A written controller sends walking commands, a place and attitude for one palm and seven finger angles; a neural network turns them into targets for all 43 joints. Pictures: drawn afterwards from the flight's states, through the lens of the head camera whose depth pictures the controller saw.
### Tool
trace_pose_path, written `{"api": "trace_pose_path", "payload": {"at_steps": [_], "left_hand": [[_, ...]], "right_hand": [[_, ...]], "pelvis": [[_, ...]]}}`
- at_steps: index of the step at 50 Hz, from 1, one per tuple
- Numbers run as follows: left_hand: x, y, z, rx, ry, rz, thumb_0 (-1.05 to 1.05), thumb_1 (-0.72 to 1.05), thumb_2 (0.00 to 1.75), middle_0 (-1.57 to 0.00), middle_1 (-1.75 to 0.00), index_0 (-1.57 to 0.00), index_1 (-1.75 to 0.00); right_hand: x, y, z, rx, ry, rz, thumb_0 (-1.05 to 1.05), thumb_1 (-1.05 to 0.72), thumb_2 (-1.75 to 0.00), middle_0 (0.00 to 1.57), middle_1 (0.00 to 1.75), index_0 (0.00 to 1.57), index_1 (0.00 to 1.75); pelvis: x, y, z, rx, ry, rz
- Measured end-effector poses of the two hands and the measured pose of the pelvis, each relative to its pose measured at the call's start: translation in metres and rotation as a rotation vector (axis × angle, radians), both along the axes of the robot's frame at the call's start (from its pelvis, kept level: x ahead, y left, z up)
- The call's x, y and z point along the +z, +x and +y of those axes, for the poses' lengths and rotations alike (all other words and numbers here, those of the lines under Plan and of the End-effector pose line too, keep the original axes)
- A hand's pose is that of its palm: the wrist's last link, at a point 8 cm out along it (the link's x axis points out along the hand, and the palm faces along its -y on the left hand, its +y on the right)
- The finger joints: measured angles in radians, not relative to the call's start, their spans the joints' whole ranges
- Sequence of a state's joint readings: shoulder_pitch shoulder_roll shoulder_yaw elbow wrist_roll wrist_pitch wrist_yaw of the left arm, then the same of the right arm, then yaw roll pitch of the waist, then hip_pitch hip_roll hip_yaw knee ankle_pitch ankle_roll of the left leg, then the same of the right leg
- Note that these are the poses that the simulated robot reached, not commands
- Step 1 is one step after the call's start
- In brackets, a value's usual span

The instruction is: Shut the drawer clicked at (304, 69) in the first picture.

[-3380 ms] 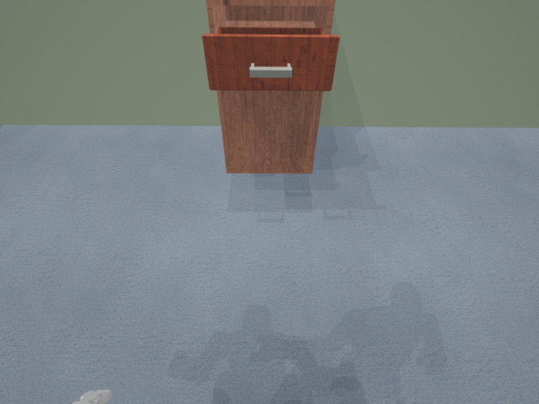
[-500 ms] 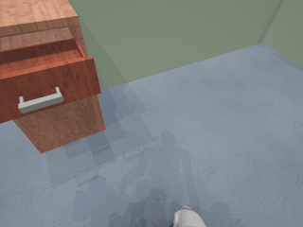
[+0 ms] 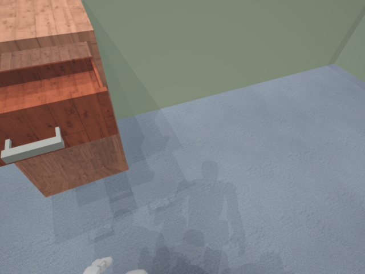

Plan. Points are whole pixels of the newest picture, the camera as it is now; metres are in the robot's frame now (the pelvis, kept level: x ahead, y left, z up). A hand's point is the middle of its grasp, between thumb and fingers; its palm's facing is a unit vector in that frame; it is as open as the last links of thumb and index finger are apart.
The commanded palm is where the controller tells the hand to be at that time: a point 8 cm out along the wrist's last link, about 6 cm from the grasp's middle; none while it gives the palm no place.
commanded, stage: turn to face it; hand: left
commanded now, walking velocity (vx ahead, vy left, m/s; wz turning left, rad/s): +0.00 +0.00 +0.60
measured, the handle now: (34, 142) +0.43 +0.41 +0.00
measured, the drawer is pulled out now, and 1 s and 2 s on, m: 0.30 0.30 0.30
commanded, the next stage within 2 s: take the last steps up to it in 0.66 s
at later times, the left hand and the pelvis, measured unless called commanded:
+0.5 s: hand out of the picture +0.03 +0.24 -0.15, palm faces +0.29 -0.91 -0.28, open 7.4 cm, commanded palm none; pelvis +0.00 +0.01 +0.01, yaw +14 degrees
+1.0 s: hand out of the picture -0.11 +0.15 -0.15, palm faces +0.50 -0.83 -0.23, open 7.4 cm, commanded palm none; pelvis -0.02 -0.02 +0.01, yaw +26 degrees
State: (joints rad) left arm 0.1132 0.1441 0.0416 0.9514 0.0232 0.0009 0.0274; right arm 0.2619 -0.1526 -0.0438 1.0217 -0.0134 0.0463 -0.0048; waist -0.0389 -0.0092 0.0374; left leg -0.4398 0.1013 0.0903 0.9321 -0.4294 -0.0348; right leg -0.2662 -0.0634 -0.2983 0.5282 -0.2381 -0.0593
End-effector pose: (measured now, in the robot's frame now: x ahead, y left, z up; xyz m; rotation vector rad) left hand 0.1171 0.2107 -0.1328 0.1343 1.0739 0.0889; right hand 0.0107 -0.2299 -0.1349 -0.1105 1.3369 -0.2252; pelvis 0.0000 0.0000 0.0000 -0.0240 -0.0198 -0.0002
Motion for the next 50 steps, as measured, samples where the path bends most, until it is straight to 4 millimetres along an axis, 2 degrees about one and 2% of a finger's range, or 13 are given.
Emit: {"api": "trace_pose_path", "payload": {"at_steps": [4, 7, 12, 18, 24, 29, 33, 38, 43, 46, 50], "left_hand": [[-0.017, -0.026, 0.033, 0.095, -0.004, 0.039, 0.0, 0.91, 0.89, -0.2, -0.3, -0.2, -0.3], [-0.028, -0.053, 0.059, 0.15, 0.01, 0.11, 0.0, 0.91, 0.89, -0.2, -0.3, -0.2, -0.3], [-0.014, -0.087, 0.085, 0.217, 0.048, 0.19, 0.01, 0.91, 0.89, -0.2, -0.3, -0.2, -0.3], [0.005, -0.111, 0.096, 0.288, 0.086, 0.207, 0.01, 0.91, 0.9, -0.2, -0.3, -0.2, -0.3], [0.013, -0.113, 0.08, 0.327, 0.107, 0.18, 0.01, 0.91, 0.9, -0.2, -0.3, -0.2, -0.3], [0.019, -0.107, 0.05, 0.349, 0.124, 0.109, 0.01, 0.91, 0.9, -0.2, -0.3, -0.2, -0.3], [0.026, -0.118, 0.023, 0.377, 0.126, 0.077, 0.01, 0.91, 0.89, -0.2, -0.3, -0.2, -0.3], [0.029, -0.143, -0.002, 0.432, 0.101, 0.093, 0.01, 0.9, 0.89, -0.2, -0.3, -0.2, -0.3], [0.025, -0.178, -0.016, 0.489, 0.073, 0.134, 0.01, 0.91, 0.89, -0.2, -0.3, -0.2, -0.3], [0.02, -0.208, -0.02, 0.529, 0.048, 0.18, 0.0, 0.91, 0.89, -0.2, -0.3, -0.2, -0.3], [0.01, -0.254, -0.024, 0.584, 0.003, 0.272, 0.0, 0.91, 0.89, -0.2, -0.3, -0.2, -0.3]], "right_hand": [[0.005, 0.038, 0.002, 0.094, -0.054, -0.051, 0.01, -0.92, -0.9, 0.2, 0.3, 0.19, 0.29], [0.008, 0.059, 0.008, 0.145, -0.081, -0.092, 0.01, -0.92, -0.9, 0.2, 0.3, 0.19, 0.29], [0.021, 0.073, 0.019, 0.207, -0.084, -0.092, 0.0, -0.91, -0.9, 0.2, 0.3, 0.2, 0.3], [0.024, 0.092, 0.025, 0.272, -0.057, -0.089, 0.0, -0.9, -0.9, 0.2, 0.3, 0.2, 0.3], [0.016, 0.106, 0.017, 0.318, -0.025, -0.097, 0.0, -0.9, -0.9, 0.2, 0.3, 0.2, 0.3], [-0.002, 0.115, -0.003, 0.349, 0.013, -0.099, 0.0, -0.9, -0.9, 0.2, 0.3, 0.2, 0.3], [-0.009, 0.124, -0.015, 0.378, 0.032, -0.095, 0.0, -0.9, -0.9, 0.2, 0.3, 0.2, 0.3], [-0.003, 0.13, -0.022, 0.424, 0.039, -0.087, 0.01, -0.9, -0.9, 0.2, 0.3, 0.2, 0.3], [0.002, 0.13, -0.02, 0.48, 0.028, -0.059, 0.0, -0.91, -0.9, 0.2, 0.3, 0.19, 0.29], [0.006, 0.132, -0.01, 0.523, 0.022, -0.048, 0.01, -0.91, -0.9, 0.2, 0.3, 0.19, 0.29], [0.013, 0.14, 0.016, 0.579, 0.016, -0.068, 0.01, -0.91, -0.9, 0.2, 0.3, 0.19, 0.29]], "pelvis": [[-0.009, 0.005, 0.015, 0.056, -0.015, 0.0], [-0.014, 0.006, 0.026, 0.08, -0.01, 0.003], [0.0, 0.005, 0.032, 0.126, -0.014, 0.013], [0.01, 0.006, 0.031, 0.184, -0.012, 0.024], [0.009, 0.004, 0.015, 0.243, 0.003, 0.023], [0.001, 0.002, -0.009, 0.289, 0.03, 0.019], [0.002, -0.001, -0.024, 0.339, 0.037, -0.001], [0.009, -0.006, -0.036, 0.384, 0.06, -0.01], [0.012, -0.011, -0.038, 0.42, 0.062, -0.005], [0.013, -0.014, -0.034, 0.438, 0.052, 0.002], [0.013, -0.017, -0.02, 0.45, 0.038, 0.013]]}}
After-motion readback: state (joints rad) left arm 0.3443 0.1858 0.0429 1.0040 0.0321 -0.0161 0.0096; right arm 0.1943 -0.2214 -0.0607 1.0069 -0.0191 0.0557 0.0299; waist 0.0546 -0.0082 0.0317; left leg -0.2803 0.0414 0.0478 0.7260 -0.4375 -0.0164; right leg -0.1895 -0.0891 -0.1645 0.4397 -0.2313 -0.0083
